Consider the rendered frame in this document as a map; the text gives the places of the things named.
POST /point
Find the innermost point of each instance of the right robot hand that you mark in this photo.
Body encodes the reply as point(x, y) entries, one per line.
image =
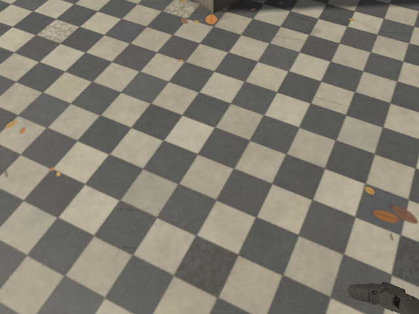
point(386, 295)

